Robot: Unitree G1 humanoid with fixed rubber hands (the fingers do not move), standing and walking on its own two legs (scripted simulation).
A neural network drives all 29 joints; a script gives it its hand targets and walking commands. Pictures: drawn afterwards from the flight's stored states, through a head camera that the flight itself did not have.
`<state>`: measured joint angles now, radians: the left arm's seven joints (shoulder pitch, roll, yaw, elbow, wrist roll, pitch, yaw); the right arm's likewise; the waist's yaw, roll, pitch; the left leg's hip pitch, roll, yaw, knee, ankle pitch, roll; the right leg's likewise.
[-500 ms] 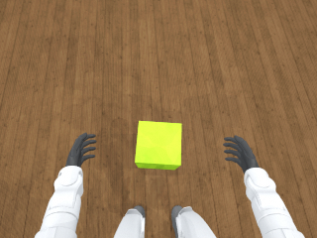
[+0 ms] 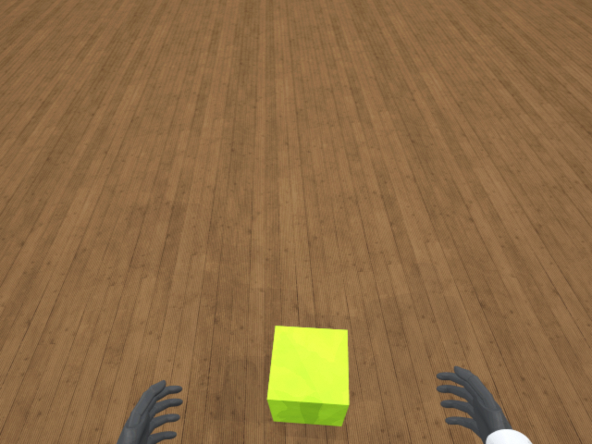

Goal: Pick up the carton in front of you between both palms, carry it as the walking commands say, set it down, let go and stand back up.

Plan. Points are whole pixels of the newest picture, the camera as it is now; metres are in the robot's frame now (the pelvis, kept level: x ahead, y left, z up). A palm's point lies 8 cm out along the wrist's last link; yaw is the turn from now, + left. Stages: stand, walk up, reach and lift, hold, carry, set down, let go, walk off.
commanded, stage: let go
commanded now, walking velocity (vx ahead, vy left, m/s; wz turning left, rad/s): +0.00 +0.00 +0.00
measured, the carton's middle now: (309, 377) +0.41 -0.01 -0.65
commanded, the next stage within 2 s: stand in 0.30 s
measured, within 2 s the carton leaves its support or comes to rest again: neither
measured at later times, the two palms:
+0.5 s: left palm out of the picture +0.13 +0.28 -0.08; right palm out of the picture +0.14 -0.28 -0.08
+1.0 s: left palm out of the picture +0.12 +0.29 -0.09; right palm out of the picture +0.13 -0.29 -0.09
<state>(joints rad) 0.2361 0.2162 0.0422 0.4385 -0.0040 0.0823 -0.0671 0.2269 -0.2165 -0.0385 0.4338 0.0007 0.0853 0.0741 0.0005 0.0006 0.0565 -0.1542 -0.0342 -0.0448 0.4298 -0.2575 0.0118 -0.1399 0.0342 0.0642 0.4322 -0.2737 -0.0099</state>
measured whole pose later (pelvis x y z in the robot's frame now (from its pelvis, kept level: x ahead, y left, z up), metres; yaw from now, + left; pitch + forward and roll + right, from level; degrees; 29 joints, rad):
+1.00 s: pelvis +0.01 +0.00 +0.00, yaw +0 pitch -1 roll +0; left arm 0.18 0.35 0.02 0.83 0.03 0.01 0.02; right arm 0.15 -0.35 -0.01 0.86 -0.03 -0.01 -0.03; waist 0.00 0.00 0.01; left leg -0.14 -0.03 -0.05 0.44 -0.28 0.01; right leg -0.12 0.03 0.06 0.43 -0.29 -0.01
